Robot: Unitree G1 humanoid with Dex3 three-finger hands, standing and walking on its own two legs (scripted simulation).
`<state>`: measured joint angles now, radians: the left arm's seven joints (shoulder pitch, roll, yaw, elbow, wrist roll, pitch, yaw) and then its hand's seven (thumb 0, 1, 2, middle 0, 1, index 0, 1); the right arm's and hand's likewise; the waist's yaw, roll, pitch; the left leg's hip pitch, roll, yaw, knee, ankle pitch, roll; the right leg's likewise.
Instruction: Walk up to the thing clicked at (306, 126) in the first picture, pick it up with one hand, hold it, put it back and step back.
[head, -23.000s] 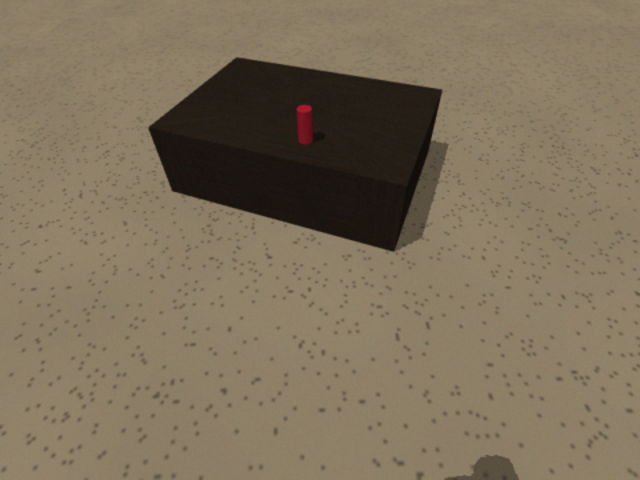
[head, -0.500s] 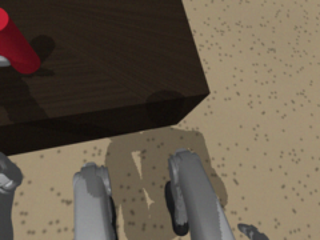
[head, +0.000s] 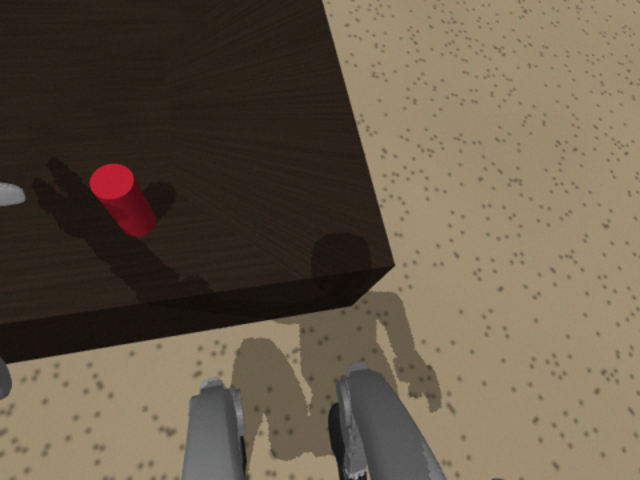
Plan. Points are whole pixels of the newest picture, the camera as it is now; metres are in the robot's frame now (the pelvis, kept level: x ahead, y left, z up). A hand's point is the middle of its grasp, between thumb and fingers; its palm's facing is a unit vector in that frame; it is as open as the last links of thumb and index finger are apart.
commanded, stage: home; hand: left
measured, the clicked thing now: (126, 203) +0.55 +0.25 -0.18
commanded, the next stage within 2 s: none
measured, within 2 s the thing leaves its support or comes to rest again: neither
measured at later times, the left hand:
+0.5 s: hand (28, 312) +0.33 +0.26 +0.03, palm faces +0.25 -0.91 -0.35, open 17.4 cm
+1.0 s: hand (104, 477) +0.19 +0.18 +0.05, palm faces +0.22 -0.94 -0.27, open 17.5 cm
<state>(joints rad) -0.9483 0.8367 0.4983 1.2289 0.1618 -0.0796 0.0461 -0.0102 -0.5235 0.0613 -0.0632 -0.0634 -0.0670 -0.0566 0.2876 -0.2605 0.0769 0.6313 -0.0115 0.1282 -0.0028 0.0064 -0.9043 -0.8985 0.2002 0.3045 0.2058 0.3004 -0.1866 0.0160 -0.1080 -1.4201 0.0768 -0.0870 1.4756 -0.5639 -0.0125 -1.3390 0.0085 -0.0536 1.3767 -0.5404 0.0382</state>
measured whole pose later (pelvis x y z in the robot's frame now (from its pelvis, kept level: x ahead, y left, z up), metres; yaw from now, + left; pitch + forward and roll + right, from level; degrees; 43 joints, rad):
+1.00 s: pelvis +0.04 -0.02 +0.12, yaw +5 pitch +6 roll -1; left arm 0.41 0.19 -0.01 0.13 -0.02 0.18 0.15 -0.01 -0.54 0.05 -0.06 -0.05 -0.06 -0.05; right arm 0.21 -0.20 0.03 0.53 0.02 -0.05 -0.15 0.01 -0.90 -0.90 0.20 0.30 0.21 0.30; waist 0.00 0.02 -0.06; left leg -0.56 0.05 -0.04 0.87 -0.41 -0.03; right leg -0.51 -0.03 -0.05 0.84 -0.42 0.02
